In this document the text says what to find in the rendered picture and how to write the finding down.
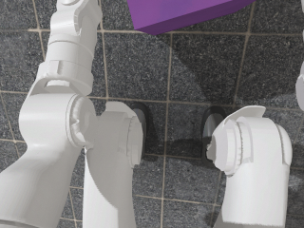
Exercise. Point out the left robot upper arm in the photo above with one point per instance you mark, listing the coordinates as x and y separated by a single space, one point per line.
34 189

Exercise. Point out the carton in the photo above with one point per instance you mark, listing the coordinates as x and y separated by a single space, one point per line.
156 17

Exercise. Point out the right robot foot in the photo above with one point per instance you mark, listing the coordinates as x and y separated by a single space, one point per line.
211 119

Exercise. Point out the robot right thigh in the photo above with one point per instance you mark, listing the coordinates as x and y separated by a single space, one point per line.
256 196

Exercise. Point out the left robot forearm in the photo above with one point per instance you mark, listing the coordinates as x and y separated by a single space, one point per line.
70 50

